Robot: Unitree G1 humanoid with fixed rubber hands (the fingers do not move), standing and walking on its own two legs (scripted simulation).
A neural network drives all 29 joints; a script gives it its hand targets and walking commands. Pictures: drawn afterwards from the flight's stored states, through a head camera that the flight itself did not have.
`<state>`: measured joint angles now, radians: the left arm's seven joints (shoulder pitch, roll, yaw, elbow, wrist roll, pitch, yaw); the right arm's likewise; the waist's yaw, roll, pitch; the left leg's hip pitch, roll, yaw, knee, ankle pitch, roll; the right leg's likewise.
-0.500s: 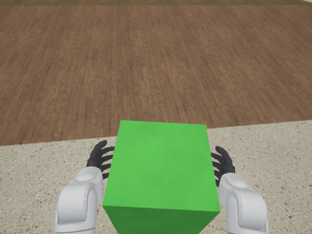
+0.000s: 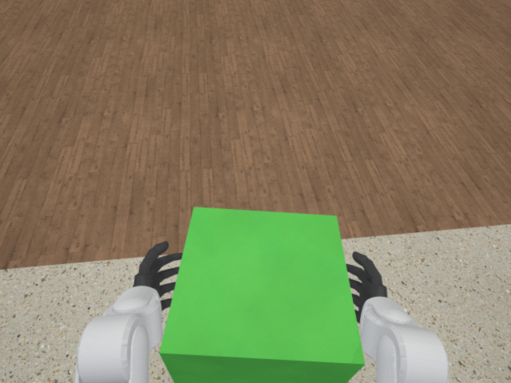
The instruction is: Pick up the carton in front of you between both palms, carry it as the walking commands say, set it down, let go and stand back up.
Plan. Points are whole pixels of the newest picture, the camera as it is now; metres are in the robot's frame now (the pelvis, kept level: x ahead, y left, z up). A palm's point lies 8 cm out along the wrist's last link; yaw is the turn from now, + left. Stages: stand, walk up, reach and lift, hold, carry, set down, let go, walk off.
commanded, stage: carry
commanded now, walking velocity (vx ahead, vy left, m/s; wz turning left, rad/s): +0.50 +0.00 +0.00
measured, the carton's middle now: (258, 314) +0.26 +0.00 +0.02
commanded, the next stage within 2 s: none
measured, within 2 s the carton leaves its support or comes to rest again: neither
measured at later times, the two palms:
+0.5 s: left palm (190, 154) +0.56 +0.14 +0.09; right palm (331, 154) +0.60 -0.15 +0.08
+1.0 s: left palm (195, 52) +0.97 +0.19 +0.15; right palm (299, 58) +0.96 -0.11 +0.15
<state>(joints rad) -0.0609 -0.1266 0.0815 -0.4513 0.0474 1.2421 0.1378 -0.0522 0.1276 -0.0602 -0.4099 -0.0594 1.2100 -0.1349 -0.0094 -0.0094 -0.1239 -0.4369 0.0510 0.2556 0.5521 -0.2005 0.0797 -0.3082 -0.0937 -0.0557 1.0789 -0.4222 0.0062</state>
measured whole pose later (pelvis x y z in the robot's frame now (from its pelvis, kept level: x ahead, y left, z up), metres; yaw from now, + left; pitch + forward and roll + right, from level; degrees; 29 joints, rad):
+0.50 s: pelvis +0.34 -0.03 +0.01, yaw +5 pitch +5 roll +0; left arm -0.03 -0.13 0.05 -0.47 0.06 1.21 0.12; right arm -0.03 0.13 -0.07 -0.47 -0.07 1.22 -0.13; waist 0.03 0.04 -0.09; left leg -0.43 0.09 0.06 1.13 -0.36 0.01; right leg -0.35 -0.04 -0.26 0.47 -0.20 -0.06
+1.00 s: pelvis +0.66 +0.05 +0.01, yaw +1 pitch +4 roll -1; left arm -0.41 -0.11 0.18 -0.43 0.03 1.31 0.15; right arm -0.38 0.11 -0.19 -0.42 -0.01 1.30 -0.17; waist -0.05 0.00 -0.04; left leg -0.32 0.03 0.22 0.48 -0.24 0.08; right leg -0.57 -0.07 -0.05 1.16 -0.30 -0.05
